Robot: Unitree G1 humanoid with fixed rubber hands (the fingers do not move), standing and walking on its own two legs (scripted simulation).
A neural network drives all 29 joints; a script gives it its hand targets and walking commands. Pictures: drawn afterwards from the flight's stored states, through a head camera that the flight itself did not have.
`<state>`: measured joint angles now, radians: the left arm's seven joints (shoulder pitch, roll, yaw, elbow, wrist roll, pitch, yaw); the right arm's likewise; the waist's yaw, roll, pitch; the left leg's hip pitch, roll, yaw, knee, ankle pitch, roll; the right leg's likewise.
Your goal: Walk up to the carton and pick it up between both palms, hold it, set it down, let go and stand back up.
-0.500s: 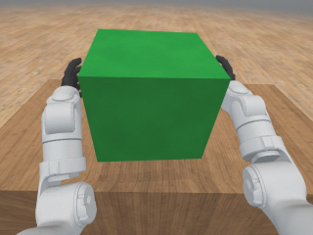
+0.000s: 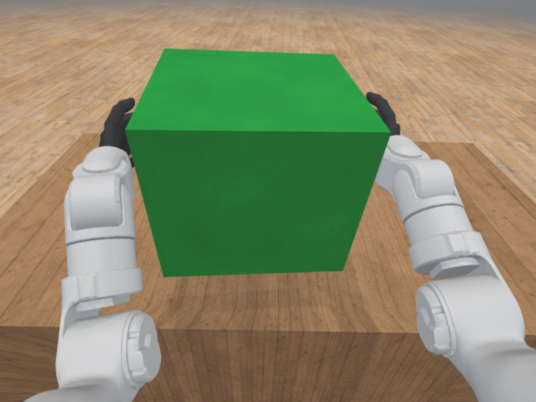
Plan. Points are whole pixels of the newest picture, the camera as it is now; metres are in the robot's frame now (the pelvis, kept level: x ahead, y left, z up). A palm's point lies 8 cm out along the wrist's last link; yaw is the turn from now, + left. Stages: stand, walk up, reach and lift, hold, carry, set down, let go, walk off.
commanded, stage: hold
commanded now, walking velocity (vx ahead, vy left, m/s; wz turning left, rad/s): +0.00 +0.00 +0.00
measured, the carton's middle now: (253, 159) +0.42 +0.00 +0.21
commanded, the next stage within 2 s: none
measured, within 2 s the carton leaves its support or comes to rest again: neither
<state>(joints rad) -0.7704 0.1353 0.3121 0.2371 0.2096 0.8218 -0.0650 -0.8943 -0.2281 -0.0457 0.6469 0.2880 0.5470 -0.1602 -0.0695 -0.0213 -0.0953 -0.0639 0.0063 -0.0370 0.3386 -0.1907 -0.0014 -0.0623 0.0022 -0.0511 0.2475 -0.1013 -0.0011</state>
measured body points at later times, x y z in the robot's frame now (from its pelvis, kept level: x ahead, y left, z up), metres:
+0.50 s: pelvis +0.00 +0.00 +0.00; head -0.08 +0.02 +0.44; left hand +0.37 +0.19 +0.26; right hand +0.38 -0.19 +0.26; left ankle +0.00 +0.12 -0.75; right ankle +0.03 -0.12 -0.75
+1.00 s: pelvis +0.00 +0.00 +0.00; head -0.08 +0.02 +0.44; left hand +0.38 +0.19 +0.26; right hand +0.38 -0.18 +0.26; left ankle +0.00 +0.12 -0.75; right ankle +0.03 -0.12 -0.75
